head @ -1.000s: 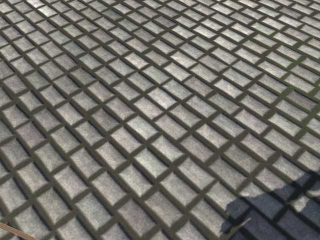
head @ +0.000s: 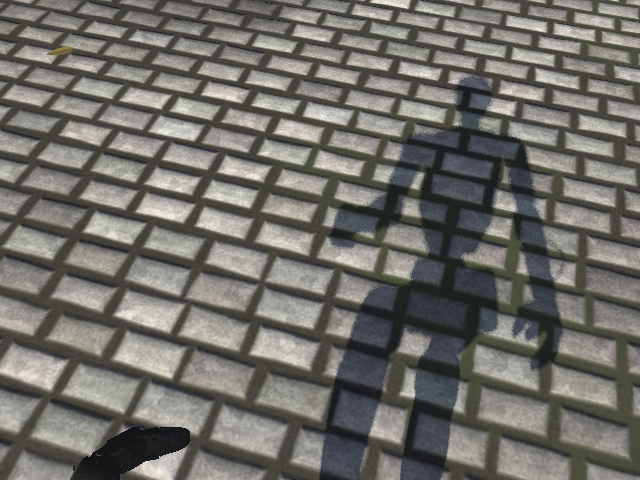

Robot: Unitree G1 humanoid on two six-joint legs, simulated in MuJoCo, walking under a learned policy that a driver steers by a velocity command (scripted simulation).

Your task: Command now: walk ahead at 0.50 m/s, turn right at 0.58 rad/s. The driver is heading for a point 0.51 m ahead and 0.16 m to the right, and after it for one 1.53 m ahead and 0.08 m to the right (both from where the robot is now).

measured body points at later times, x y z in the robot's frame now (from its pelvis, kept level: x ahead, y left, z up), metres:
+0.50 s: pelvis +0.31 +0.00 +0.00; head +0.33 -0.02 +0.45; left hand +0.43 +0.27 -0.11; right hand +0.48 -0.29 -0.06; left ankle +0.47 +0.08 -0.73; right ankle +0.14 -0.08 -0.72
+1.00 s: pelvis +0.53 -0.12 +0.00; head +0.56 -0.14 +0.45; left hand +0.85 -0.05 -0.05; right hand +0.38 -0.36 -0.13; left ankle +0.47 +0.08 -0.72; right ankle +0.56 -0.27 -0.73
